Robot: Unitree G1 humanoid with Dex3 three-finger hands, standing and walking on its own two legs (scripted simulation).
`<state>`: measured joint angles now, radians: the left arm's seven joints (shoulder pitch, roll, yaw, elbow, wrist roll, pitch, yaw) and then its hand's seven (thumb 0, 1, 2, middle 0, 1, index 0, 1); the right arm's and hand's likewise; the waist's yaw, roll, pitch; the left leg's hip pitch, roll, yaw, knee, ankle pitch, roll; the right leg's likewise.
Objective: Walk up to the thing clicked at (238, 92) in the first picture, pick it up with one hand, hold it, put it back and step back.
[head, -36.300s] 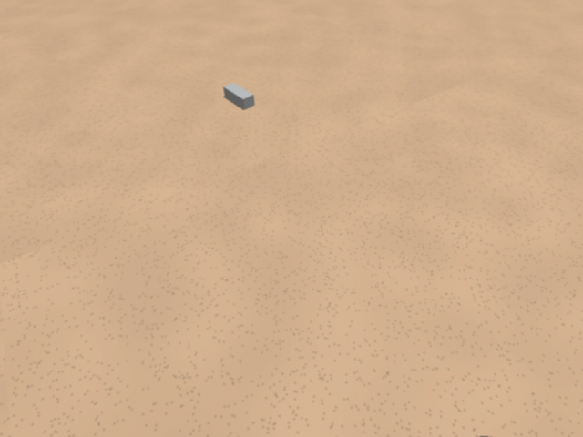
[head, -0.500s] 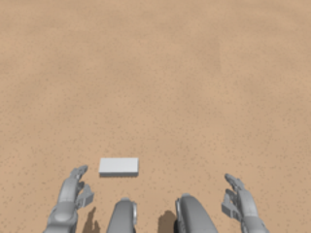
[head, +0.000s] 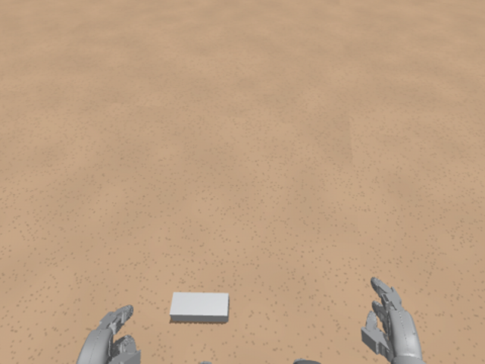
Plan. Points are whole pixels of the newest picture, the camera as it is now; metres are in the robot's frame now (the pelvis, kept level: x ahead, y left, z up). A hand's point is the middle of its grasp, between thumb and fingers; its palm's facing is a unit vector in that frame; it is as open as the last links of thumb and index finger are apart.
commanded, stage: home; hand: left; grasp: from above
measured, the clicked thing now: (200, 307) +0.44 +0.16 -0.68
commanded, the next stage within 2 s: stand in 1.82 s
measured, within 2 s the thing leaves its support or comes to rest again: neither
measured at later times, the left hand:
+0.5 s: hand (142, 354) +0.16 +0.17 -0.05, palm faces +0.04 -0.98 -0.20, open 7.4 cm
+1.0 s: hand (141, 355) +0.16 +0.17 -0.04, palm faces +0.04 -0.98 -0.20, open 7.4 cm
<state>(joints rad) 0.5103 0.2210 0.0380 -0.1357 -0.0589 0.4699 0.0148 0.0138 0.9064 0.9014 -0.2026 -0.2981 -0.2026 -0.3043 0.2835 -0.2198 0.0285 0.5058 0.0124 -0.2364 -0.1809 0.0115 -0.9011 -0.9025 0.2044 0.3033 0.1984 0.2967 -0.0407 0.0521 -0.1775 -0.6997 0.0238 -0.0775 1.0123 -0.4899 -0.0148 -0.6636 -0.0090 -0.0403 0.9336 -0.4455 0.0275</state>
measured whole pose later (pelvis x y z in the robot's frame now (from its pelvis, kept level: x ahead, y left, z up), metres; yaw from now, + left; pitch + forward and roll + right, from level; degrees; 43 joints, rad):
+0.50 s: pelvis +0.00 +0.00 +0.00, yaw +0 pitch +10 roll -3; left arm 0.50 0.22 0.03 -0.13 -0.05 0.46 0.02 0.01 0.91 0.90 -0.20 -0.30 -0.20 -0.30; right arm 0.30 -0.22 0.03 0.55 0.01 -0.25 -0.18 0.01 -0.90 -0.90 0.21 0.30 0.20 0.30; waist -0.04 0.05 -0.16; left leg -0.69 0.03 -0.07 1.01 -0.49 -0.02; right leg -0.66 0.00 -0.04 0.94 -0.45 0.02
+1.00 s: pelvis +0.00 +0.00 +0.00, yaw +0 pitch +10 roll -3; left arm 0.50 0.23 0.03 -0.14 -0.05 0.45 0.02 0.02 0.91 0.90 -0.20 -0.30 -0.20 -0.30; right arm 0.29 -0.22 0.03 0.54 0.01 -0.25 -0.18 0.01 -0.90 -0.90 0.21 0.30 0.20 0.30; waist -0.04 0.05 -0.16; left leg -0.70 0.03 -0.08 1.02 -0.50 -0.02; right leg -0.67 0.00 -0.04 0.95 -0.45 0.02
